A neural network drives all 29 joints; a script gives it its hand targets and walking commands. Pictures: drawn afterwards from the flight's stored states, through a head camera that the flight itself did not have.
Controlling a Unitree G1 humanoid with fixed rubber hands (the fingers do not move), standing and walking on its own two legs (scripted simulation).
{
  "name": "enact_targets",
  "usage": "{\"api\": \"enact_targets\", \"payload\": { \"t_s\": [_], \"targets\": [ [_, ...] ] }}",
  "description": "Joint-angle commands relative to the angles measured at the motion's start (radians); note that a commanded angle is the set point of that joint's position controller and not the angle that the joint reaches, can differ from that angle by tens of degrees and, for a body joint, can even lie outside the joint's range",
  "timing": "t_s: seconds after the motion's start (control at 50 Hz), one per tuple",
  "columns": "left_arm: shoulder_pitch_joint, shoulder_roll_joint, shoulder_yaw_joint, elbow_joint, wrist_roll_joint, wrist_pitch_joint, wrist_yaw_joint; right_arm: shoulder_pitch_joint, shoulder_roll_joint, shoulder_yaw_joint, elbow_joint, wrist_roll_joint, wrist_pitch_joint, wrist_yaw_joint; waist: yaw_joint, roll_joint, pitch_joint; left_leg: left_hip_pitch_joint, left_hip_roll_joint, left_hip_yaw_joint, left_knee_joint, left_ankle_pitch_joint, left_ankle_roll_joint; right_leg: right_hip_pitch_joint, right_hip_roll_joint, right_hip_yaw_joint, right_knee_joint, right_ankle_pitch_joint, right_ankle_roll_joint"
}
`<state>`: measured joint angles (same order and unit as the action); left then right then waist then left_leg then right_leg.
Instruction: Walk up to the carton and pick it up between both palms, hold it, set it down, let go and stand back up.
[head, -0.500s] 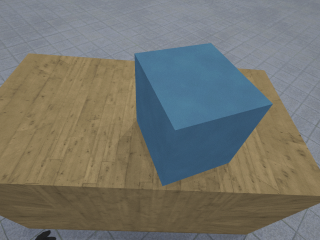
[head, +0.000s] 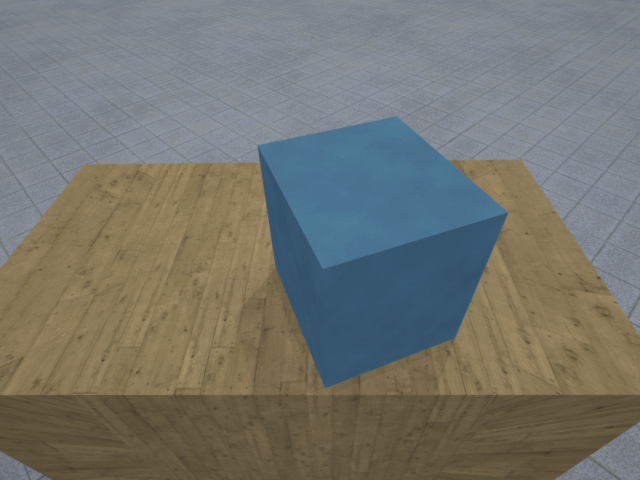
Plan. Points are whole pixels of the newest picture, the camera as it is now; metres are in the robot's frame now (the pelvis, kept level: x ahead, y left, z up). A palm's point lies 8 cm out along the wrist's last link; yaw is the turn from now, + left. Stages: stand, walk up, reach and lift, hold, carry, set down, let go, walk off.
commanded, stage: walk up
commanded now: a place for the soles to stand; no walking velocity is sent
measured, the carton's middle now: (362, 247) +0.48 -0.05 +0.03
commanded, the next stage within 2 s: reach and lift in 0.96 s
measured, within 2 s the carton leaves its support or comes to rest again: neither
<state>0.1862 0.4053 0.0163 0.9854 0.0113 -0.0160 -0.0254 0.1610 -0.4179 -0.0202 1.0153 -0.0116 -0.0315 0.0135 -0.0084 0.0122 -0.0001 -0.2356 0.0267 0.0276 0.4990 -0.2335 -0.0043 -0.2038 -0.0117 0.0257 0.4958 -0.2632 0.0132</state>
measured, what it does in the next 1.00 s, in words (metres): stands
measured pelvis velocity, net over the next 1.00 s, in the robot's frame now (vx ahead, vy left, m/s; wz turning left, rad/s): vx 0.01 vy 0.00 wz -0.02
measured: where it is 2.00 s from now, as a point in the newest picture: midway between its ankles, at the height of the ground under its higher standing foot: outside the picture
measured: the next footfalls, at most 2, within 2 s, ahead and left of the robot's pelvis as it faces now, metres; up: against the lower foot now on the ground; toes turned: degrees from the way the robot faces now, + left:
none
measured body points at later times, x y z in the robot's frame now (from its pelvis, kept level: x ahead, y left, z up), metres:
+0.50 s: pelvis +0.02 +0.00 +0.01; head +0.02 +0.01 +0.46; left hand +0.15 +0.31 -0.11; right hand +0.12 -0.32 -0.10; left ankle +0.02 +0.12 -0.74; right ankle +0.00 -0.13 -0.74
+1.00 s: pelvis +0.01 +0.00 +0.01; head +0.01 +0.01 +0.46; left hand +0.11 +0.32 -0.12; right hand +0.10 -0.32 -0.11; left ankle +0.02 +0.12 -0.74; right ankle +0.00 -0.13 -0.74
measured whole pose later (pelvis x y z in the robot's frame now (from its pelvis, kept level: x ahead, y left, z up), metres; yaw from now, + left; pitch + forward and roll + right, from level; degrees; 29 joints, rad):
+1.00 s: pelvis +0.01 +0.00 +0.01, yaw -1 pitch -2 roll +0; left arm 0.14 0.39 0.01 1.04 0.00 0.04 0.00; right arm 0.08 -0.38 -0.03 1.12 -0.04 -0.04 0.02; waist -0.01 -0.01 0.02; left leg -0.15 0.03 0.05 0.38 -0.19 -0.01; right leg -0.13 -0.01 0.04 0.37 -0.22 0.02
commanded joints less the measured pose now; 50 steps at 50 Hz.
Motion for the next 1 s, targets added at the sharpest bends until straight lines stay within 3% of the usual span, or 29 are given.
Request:
{"api": "enact_targets", "payload": {
  "t_s": [0.0, 0.02, 0.06, 0.08, 0.1, 0.18, 0.22, 0.3, 0.36, 0.4, 0.44, 0.48, 0.52, 0.54, 0.6, 0.64, 0.68, 0.7, 0.72, 0.76, 0.78, 0.8, 0.82, 0.88, 0.9, 0.92, 0.94, 0.96, 0.98],
  "targets": [
    [-0.083, 0.191, 0.036, -0.052, -0.006, -0.025, 0.005, -0.059, -0.172, -0.034, -0.031, 0.005, -0.019, -0.007, -0.002, -0.095, 0.021, 0.045, 0.069, -0.108, -0.144, -0.084, 0.046, -0.063, -0.096, 0.129, -0.172, -0.083, -0.069],
    [-0.065, 0.181, 0.033, -0.046, -0.012, -0.028, 0.009, -0.071, -0.17, -0.03, -0.022, 0.004, -0.023, -0.01, 0.002, -0.048, -0.005, 0.085, 0.077, -0.111, -0.148, 0.008, 0.045, -0.058, -0.101, 0.121, -0.145, 0.077, -0.071],
    [-0.095, 0.182, 0.031, -0.039, -0.007, -0.029, 0.015, -0.067, -0.166, -0.023, -0.021, 0.012, -0.026, -0.012, -0.004, -0.055, -0.032, 0.07, 0.074, -0.103, -0.116, 0.086, 0.039, 0.003, -0.097, 0.096, -0.136, 0.147, -0.063],
    [-0.085, 0.177, 0.031, -0.045, -0.013, -0.03, 0.016, -0.061, -0.18, -0.024, -0.018, 0.011, -0.025, -0.016, 0.008, -0.042, -0.067, 0.074, 0.084, -0.089, -0.124, 0.131, 0.037, 0.055, -0.098, 0.099, -0.136, 0.172, -0.059],
    [-0.106, 0.187, 0.032, -0.034, -0.009, -0.03, 0.018, -0.061, -0.184, -0.023, 0.004, 0.012, -0.026, -0.016, 0.002, -0.079, -0.053, 0.093, 0.081, -0.075, -0.118, 0.194, 0.034, 0.033, -0.104, 0.099, -0.126, 0.204, -0.061],
    [-0.082, 0.172, 0.026, -0.028, -0.019, -0.023, 0.026, -0.074, -0.187, -0.021, 0.013, 0.009, -0.024, -0.022, 0.002, 0.012, -0.091, 0.133, 0.1, -0.064, -0.112, 0.328, 0.041, 0.089, -0.108, 0.075, -0.109, 0.372, -0.053],
    [-0.077, 0.177, 0.023, 0.005, -0.016, -0.022, 0.03, -0.096, -0.179, -0.016, 0.008, 0.021, -0.017, -0.019, 0.006, -0.02, -0.072, 0.125, 0.105, -0.07, -0.108, 0.297, 0.041, 0.089, -0.104, 0.073, -0.116, 0.349, -0.055],
    [-0.116, 0.174, 0.021, -0.005, -0.009, -0.015, 0.029, -0.089, -0.173, -0.017, 0.021, 0.011, -0.012, -0.021, -0.003, 0.016, -0.058, 0.137, 0.095, -0.053, -0.132, 0.262, 0.03, 0.081, -0.102, 0.067, -0.141, 0.304, -0.044],
    [-0.133, 0.17, 0.024, 0.004, -0.007, -0.02, 0.028, -0.124, -0.163, -0.011, 0.027, 0.012, -0.014, -0.019, -0.003, -0.054, -0.067, 0.154, 0.107, -0.068, -0.144, 0.244, 0.035, 0.059, -0.095, 0.062, -0.153, 0.289, -0.043],
    [-0.125, 0.155, 0.021, 0.011, -0.009, -0.02, 0.029, -0.121, -0.172, -0.012, 0.037, 0.008, -0.013, -0.019, -0.002, 0.005, -0.088, 0.161, 0.11, -0.057, -0.158, 0.261, 0.035, 0.093, -0.1, 0.062, -0.157, 0.327, -0.041],
    [-0.114, 0.151, 0.015, 0.015, -0.01, -0.018, 0.03, -0.156, -0.18, -0.013, 0.04, 0.005, -0.009, -0.019, 0.012, 0.007, -0.027, 0.149, 0.098, -0.054, -0.151, 0.242, 0.033, 0.054, -0.098, 0.077, -0.186, 0.335, -0.035],
    [-0.148, 0.167, 0.02, 0.018, -0.011, -0.018, 0.028, -0.115, -0.165, -0.014, 0.048, 0.008, -0.008, -0.019, -0.008, -0.029, -0.04, 0.145, 0.1, -0.051, -0.175, 0.215, 0.022, 0.081, -0.1, 0.08, -0.176, 0.288, -0.037],
    [-0.127, 0.174, 0.022, 0.021, -0.012, -0.014, 0.03, -0.144, -0.167, -0.014, 0.042, 0.011, -0.009, -0.02, 0.004, 0.008, -0.037, 0.142, 0.104, -0.06, -0.173, 0.228, 0.03, 0.077, -0.097, 0.079, -0.185, 0.302, -0.035],
    [-0.122, 0.186, 0.025, 0.024, -0.006, -0.016, 0.028, -0.116, -0.159, -0.018, 0.049, 0.011, -0.01, -0.019, -0.003, -0.051, -0.053, 0.168, 0.097, -0.05, -0.184, 0.244, 0.024, 0.079, -0.095, 0.065, -0.177, 0.3, -0.039],
    [-0.124, 0.169, 0.026, 0.035, -0.006, -0.014, 0.027, -0.146, -0.156, -0.016, 0.047, 0.008, -0.009, -0.018, 0.007, -0.018, -0.049, 0.154, 0.105, -0.064, -0.197, 0.192, 0.028, 0.067, -0.087, 0.06, -0.187, 0.22, -0.038],
    [-0.114, 0.168, 0.024, 0.025, -0.01, -0.013, 0.026, -0.151, -0.157, -0.013, 0.048, 0.007, -0.008, -0.018, 0.01, 0.001, -0.052, 0.147, 0.102, -0.065, -0.185, 0.164, 0.036, 0.083, -0.096, 0.076, -0.194, 0.251, -0.041],
    [-0.111, 0.164, 0.018, 0.031, -0.01, -0.012, 0.024, -0.14, -0.167, -0.015, 0.052, 0.002, -0.008, -0.018, 0.009, -0.019, -0.016, 0.134, 0.104, -0.077, -0.205, 0.121, 0.031, 0.055, -0.09, 0.07, -0.211, 0.181, -0.033],
    [-0.121, 0.161, 0.018, 0.033, -0.005, -0.012, 0.026, -0.145, -0.175, -0.019, 0.047, 0.002, -0.006, -0.019, -0.004, 0.011, -0.036, 0.156, 0.105, -0.079, -0.207, 0.11, 0.035, 0.057, -0.087, 0.081, -0.2, 0.203, -0.035],
    [-0.13, 0.158, 0.017, 0.04, -0.002, -0.015, 0.026, -0.14, -0.16, -0.019, 0.049, -0.005, -0.005, -0.018, 0.001, -0.005, 0.003, 0.136, 0.099, -0.067, -0.212, 0.083, 0.033, 0.033, -0.083, 0.074, -0.203, 0.177, -0.039],
    [-0.124, 0.162, 0.021, 0.043, -0.003, -0.016, 0.026, -0.135, -0.165, -0.016, 0.052, -0.005, -0.007, -0.016, -0.003, 0.016, -0.015, 0.143, 0.108, -0.077, -0.208, 0.099, 0.042, 0.035, -0.085, 0.064, -0.208, 0.18, -0.03],
    [-0.109, 0.175, 0.022, 0.039, -0.005, -0.019, 0.026, -0.159, -0.158, -0.017, 0.048, -0.002, -0.006, -0.012, 0.009, -0.021, -0.02, 0.142, 0.105, -0.077, -0.2, 0.093, 0.038, 0.048, -0.083, 0.079, -0.213, 0.197, -0.028],
    [-0.098, 0.164, 0.025, 0.038, -0.001, -0.018, 0.027, -0.151, -0.167, -0.021, 0.054, -0.003, -0.004, -0.011, 0.006, 0.003, -0.025, 0.15, 0.097, -0.072, -0.203, 0.08, 0.038, 0.043, -0.082, 0.071, -0.212, 0.148, -0.033],
    [-0.107, 0.173, 0.018, 0.049, -0.002, -0.021, 0.026, -0.151, -0.163, -0.02, 0.047, 0.0, -0.001, -0.01, 0.0, -0.049, -0.017, 0.156, 0.098, -0.074, -0.193, 0.095, 0.033, 0.023, -0.081, 0.072, -0.221, 0.14, -0.033],
    [-0.117, 0.166, 0.018, 0.042, 0.002, -0.018, 0.024, -0.144, -0.163, -0.022, 0.06, 0.003, 0.0, -0.013, -0.004, 0.004, 0.002, 0.143, 0.09, -0.075, -0.206, 0.017, 0.03, 0.015, -0.09, 0.097, -0.228, 0.134, -0.043],
    [-0.127, 0.17, 0.021, 0.041, 0.0, -0.019, 0.026, -0.131, -0.163, -0.024, 0.055, -0.002, -0.002, -0.012, -0.008, -0.033, 0.017, 0.131, 0.101, -0.086, -0.23, 0.01, 0.029, 0.011, -0.083, 0.084, -0.209, 0.096, -0.043],
    [-0.109, 0.17, 0.025, 0.029, -0.001, -0.018, 0.025, -0.129, -0.168, -0.026, 0.057, 0.0, -0.003, -0.015, -0.005, 0.017, 0.003, 0.127, 0.107, -0.092, -0.234, 0.024, 0.039, 0.018, -0.085, 0.081, -0.202, 0.106, -0.04],
    [-0.107, 0.158, 0.02, 0.045, -0.004, -0.017, 0.024, -0.141, -0.167, -0.02, 0.064, -0.001, -0.003, -0.013, 0.014, -0.01, 0.025, 0.096, 0.109, -0.099, -0.242, 0.027, 0.038, 0.038, -0.078, 0.076, -0.214, 0.113, -0.032],
    [-0.458, 0.093, 0.058, -0.306, -0.04, 0.177, 0.065, -0.452, -0.057, -0.128, -0.054, -0.116, -0.149, 0.024, -0.023, 0.01, 0.092, -0.005, -0.024, 0.079, -0.102, -0.128, -0.058, -0.107, 0.023, -0.125, -0.086, -0.105, -0.049],
    [-0.411, 0.076, 0.038, -0.448, -0.059, 0.288, 0.085, -0.343, -0.098, -0.148, -0.032, -0.123, -0.146, 0.059, -0.053, 0.046, 0.109, -0.032, 0.016, 0.052, -0.072, -0.169, -0.034, -0.103, 0.043, -0.134, -0.028, -0.151, -0.069]
  ]
}}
